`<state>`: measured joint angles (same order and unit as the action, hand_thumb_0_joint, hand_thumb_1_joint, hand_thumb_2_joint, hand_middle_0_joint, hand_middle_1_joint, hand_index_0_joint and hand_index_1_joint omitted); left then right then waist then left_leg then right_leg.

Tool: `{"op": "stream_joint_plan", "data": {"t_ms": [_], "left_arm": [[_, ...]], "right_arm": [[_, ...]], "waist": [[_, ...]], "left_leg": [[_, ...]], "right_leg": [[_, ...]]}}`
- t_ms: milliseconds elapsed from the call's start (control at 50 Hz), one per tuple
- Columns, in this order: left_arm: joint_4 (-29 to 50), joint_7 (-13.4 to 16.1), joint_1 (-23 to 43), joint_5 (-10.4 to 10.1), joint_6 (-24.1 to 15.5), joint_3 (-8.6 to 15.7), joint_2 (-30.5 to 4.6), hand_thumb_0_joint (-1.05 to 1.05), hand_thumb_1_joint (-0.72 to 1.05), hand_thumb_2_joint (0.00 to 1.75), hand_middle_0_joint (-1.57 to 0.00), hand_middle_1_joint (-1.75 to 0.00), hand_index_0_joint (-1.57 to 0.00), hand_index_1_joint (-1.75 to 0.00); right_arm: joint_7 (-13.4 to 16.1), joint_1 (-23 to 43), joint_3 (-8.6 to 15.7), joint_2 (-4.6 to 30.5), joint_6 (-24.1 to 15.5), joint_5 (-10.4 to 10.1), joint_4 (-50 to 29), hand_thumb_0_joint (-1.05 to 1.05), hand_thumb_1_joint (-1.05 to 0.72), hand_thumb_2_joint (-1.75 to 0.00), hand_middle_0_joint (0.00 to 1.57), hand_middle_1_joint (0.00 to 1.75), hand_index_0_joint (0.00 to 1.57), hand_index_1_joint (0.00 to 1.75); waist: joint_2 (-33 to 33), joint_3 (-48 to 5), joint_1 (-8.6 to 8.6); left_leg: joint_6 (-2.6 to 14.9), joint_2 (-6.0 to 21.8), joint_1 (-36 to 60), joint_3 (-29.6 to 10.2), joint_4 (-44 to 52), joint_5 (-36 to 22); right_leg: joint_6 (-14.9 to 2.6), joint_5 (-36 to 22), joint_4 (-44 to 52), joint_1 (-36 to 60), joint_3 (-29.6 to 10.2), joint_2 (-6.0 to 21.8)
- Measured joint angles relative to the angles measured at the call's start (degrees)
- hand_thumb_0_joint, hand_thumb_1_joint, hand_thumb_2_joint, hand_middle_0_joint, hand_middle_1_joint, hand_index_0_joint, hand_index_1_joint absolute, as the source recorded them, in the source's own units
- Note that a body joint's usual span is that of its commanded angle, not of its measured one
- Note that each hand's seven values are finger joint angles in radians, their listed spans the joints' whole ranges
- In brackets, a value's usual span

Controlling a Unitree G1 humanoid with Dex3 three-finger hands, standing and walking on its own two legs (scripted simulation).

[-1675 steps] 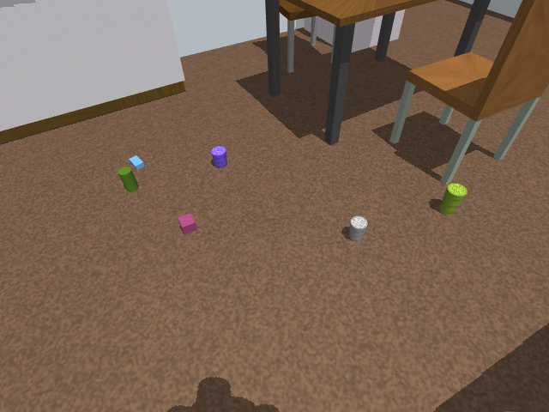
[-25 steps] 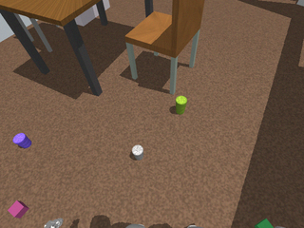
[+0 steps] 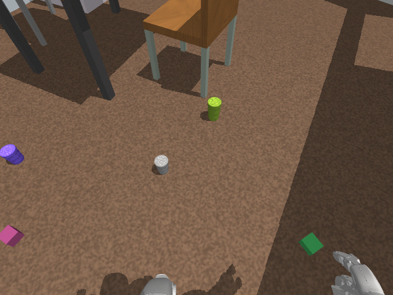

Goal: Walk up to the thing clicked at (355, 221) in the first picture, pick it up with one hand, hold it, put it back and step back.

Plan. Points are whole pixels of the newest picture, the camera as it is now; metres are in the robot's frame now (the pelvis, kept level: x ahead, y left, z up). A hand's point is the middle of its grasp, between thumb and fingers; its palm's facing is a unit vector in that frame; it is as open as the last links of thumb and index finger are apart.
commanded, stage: step back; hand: left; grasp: from above
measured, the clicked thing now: (162, 165) +0.79 +0.22 -0.70
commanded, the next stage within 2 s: stand in 1.68 s
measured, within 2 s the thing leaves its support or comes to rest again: neither
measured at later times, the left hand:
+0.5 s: hand out of the picture -0.06 +0.24 -0.14, palm faces +0.11 -0.93 -0.36, open 7.4 cm
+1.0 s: hand out of the picture -0.27 +0.20 -0.11, palm faces +0.10 -0.89 -0.44, open 7.4 cm
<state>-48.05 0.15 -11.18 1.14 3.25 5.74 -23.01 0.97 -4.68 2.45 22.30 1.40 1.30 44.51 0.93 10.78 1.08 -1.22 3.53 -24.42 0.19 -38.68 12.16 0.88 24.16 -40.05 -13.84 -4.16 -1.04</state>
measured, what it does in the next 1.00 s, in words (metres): walks backwards: left foot, then right foot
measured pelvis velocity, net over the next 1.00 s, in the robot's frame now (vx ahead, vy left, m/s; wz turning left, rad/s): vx -0.27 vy -0.07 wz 0.07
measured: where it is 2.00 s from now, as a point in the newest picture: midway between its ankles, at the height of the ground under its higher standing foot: outside the picture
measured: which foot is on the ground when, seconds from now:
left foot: down 0.00-0.04, up 0.06-0.36, down 0.38-0.76, up 0.78-1.00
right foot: down 0.00-0.40, up 0.42-0.72, down 0.74-1.00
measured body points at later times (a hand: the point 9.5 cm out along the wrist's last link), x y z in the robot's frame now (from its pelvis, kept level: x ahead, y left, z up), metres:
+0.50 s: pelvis -0.17 -0.03 +0.01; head -0.12 +0.00 +0.46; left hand -0.07 +0.29 -0.11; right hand -0.07 -0.32 -0.10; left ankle -0.16 +0.09 -0.71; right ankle -0.11 -0.15 -0.66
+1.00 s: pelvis -0.27 -0.07 +0.02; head -0.26 -0.10 +0.47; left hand -0.27 +0.25 -0.08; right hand -0.19 -0.38 -0.12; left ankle -0.26 +0.07 -0.69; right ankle -0.29 -0.19 -0.71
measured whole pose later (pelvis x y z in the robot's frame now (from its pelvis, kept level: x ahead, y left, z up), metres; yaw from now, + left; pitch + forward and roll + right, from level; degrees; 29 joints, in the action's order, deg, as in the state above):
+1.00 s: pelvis -0.27 -0.07 +0.02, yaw +4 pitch -2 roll +0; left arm -54.9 0.1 -17.2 2.4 -1.6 4.2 -19.9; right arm -0.8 -13.5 3.6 23.3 2.6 1.4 55.6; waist -4.1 3.4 1.6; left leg -0.7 -1.0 -20.5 -5.9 -45.0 23.3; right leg -0.4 20.3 -32.0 -9.5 0.4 0.3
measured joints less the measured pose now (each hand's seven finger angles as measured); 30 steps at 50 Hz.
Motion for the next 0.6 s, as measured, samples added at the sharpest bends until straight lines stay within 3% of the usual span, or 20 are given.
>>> {"op": "stream_joint_plan", "data": {"t_ms": [40, 60, 100, 140, 200, 260, 320, 380, 420, 480, 540, 600], "left_arm": [[-0.96, -0.28, 0.63, 0.54, -0.35, -0.48, 2.34, 0.00, 0.91, 0.90, -0.20, -0.30, -0.20, -0.30], [-0.67, -0.67, 0.06, 0.74, -0.43, -0.91, 2.88, 0.00, 0.91, 0.90, -0.20, -0.30, -0.20, -0.30], [-0.06, -0.94, -1.23, 0.99, -0.37, -1.41, 3.09, 0.00, 0.90, 0.90, -0.21, -0.30, -0.20, -0.30], [0.06, -0.68, -1.84, 1.05, -0.14, -1.54, 3.45, 0.00, 0.90, 0.90, -0.21, -0.30, -0.21, -0.30], [0.71, -0.26, -1.02, 1.30, 0.09, -1.26, 3.57, 0.01, 0.90, 0.90, -0.21, -0.30, -0.21, -0.30], [2.72, 0.41, 0.83, 1.58, -0.32, -1.10, 3.15, 0.01, 0.90, 0.90, -0.21, -0.30, -0.21, -0.30], [4.91, 1.02, 3.27, 1.48, -0.62, -1.04, 2.61, 0.00, 0.90, 0.90, -0.21, -0.30, -0.21, -0.30], [6.25, 1.11, 5.36, 0.81, -0.22, -1.27, 1.60, 0.00, 0.90, 0.90, -0.21, -0.30, -0.21, -0.30], [5.70, 1.06, 6.34, 0.37, 0.56, -1.03, 0.56, 0.00, 0.90, 0.90, -0.21, -0.30, -0.21, -0.30], [3.54, 1.07, 5.17, -0.03, 1.77, -1.24, 1.54, 0.00, 0.90, 0.90, -0.20, -0.30, -0.20, -0.30], [2.21, 0.51, 3.38, -0.58, 2.11, -1.26, 1.77, 0.00, 0.90, 0.90, -0.21, -0.30, -0.20, -0.30], [1.38, 0.15, 1.47, -0.54, 1.42, -0.96, 1.22, 0.00, 0.90, 0.90, -0.21, -0.30, -0.20, -0.30]], "right_arm": [[0.16, 0.51, 0.77, 1.82, 0.94, -0.62, 0.78, 0.01, -0.90, -0.90, 0.20, 0.30, 0.20, 0.30], [0.46, 0.02, 1.06, 1.98, 1.46, -0.92, 1.33, 0.01, -0.90, -0.90, 0.20, 0.30, 0.20, 0.30], [0.93, -1.19, 1.26, 1.40, 2.11, -1.24, 2.65, 0.01, -0.90, -0.90, 0.20, 0.30, 0.20, 0.30], [0.81, -2.61, 1.02, 1.37, 2.03, -1.55, 3.41, 0.01, -0.90, -0.90, 0.20, 0.30, 0.20, 0.30], [0.94, -4.95, 0.69, 1.56, 1.36, -1.53, 3.95, 0.01, -0.90, -0.90, 0.20, 0.30, 0.20, 0.30], [1.04, -6.51, 0.37, 1.43, 1.09, -1.32, 4.77, 0.01, -0.90, -0.90, 0.20, 0.30, 0.20, 0.30], [1.02, -7.40, 0.12, 0.66, 0.93, -0.92, 5.50, 0.01, -0.90, -0.90, 0.20, 0.30, 0.20, 0.30], [0.60, -7.78, -0.03, -0.59, 0.38, -0.49, 5.85, 0.01, -0.90, -0.90, 0.20, 0.30, 0.20, 0.30], [0.30, -6.94, -0.12, -2.63, 0.41, 0.08, 6.44, 0.01, -0.90, -0.90, 0.20, 0.30, 0.20, 0.30], [-0.51, -7.23, -0.82, -2.70, 0.59, 0.57, 5.87, 0.01, -0.90, -0.90, 0.20, 0.30, 0.20, 0.30], [-0.17, -6.60, -0.92, -2.53, 0.72, 1.10, 5.52, 0.01, -0.90, -0.90, 0.20, 0.30, 0.20, 0.30], [-0.09, -4.70, -0.59, -2.13, 0.44, 0.93, 4.52, 0.01, -0.90, -0.90, 0.20, 0.30, 0.20, 0.30]], "waist": [[-4.99, 0.92, -1.23], [-5.47, 0.12, -1.26], [-3.46, -1.57, 0.33], [-2.35, -2.65, 0.74], [-2.39, -3.64, -0.03], [-2.64, -2.89, -0.44], [-2.36, -1.30, -0.95], [-0.78, 0.03, -1.42], [3.51, 1.66, -0.44], [2.10, -0.13, -1.54], [1.12, -2.24, -1.40], [1.32, -3.18, -0.55]], "left_leg": [[0.81, 1.41, -1.40, -3.81, -2.08, 0.66], [1.21, -0.28, -2.60, -5.63, -4.72, 5.78], [1.20, -5.02, -4.52, -6.35, -14.37, 14.38], [1.43, -8.59, -5.12, -7.36, -22.45, 15.71], [0.99, -10.59, -4.16, -8.51, -27.80, 14.67], [0.12, -9.82, -0.17, -7.77, -23.92, 15.84], [-0.21, -7.80, 4.61, -5.20, -14.00, 17.46], [0.96, -6.31, 10.10, -2.29, 0.13, 10.99], [2.27, -8.42, 11.03, -0.25, 1.67, 8.26], [3.02, -6.14, 9.09, -1.45, 0.51, 7.25], [2.69, -3.85, 8.00, -1.91, 3.40, 4.06], [2.23, -2.55, 6.17, -1.29, 5.64, 1.04]], "right_leg": [[-1.12, -1.55, 1.35, 0.79, 2.86, -2.49], [-1.49, -1.87, 0.80, -0.02, 3.22, -2.28], [-2.06, -2.68, 0.01, -1.82, 1.39, -0.30], [-2.16, -4.74, 1.88, -2.40, 0.47, 1.22], [-2.08, -7.69, 4.34, -4.05, 1.37, 2.01], [-2.26, -9.80, 4.87, -6.28, 2.75, 1.91], [-2.32, -11.22, 3.98, -8.50, 4.85, 2.21], [-1.88, -11.50, 0.73, -11.21, 6.44, 3.22], [-1.84, -11.39, -1.57, -12.18, 3.79, 4.72], [-1.55, 3.48, -14.49, -14.38, 0.24, -0.88], [-1.56, 4.62, -27.41, -14.75, -3.22, -4.92], [-0.65, 3.23, -29.40, -11.66, -4.39, -4.82]]}}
